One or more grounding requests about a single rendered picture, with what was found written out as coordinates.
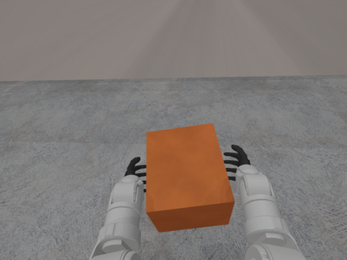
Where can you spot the carton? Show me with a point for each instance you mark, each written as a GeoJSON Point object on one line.
{"type": "Point", "coordinates": [187, 185]}

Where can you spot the right robot upper arm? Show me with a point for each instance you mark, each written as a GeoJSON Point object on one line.
{"type": "Point", "coordinates": [262, 251]}

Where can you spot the robot right forearm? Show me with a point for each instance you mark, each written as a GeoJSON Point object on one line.
{"type": "Point", "coordinates": [263, 221]}

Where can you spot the robot left hand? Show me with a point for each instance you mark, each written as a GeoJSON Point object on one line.
{"type": "Point", "coordinates": [132, 168]}

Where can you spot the left robot upper arm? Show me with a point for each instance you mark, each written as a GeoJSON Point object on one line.
{"type": "Point", "coordinates": [119, 255]}

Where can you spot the robot left forearm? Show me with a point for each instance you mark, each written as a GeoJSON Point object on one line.
{"type": "Point", "coordinates": [121, 228]}

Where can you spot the robot right hand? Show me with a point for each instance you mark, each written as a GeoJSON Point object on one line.
{"type": "Point", "coordinates": [240, 156]}

